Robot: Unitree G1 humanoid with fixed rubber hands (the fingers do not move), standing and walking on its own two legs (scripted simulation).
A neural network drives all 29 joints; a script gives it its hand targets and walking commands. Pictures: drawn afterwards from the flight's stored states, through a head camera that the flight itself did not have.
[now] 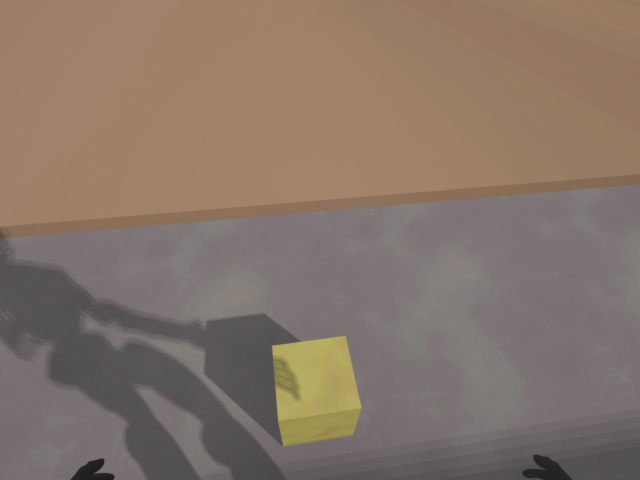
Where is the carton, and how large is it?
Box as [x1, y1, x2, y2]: [272, 336, 360, 446]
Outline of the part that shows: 345,336 272,346 277,413 283,446 352,434 360,410 360,403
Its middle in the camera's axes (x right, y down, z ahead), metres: -0.01 +0.45 +1.11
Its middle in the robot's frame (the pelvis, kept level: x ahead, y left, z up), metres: +0.45 +0.00 -0.66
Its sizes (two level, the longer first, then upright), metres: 0.210 0.200 0.250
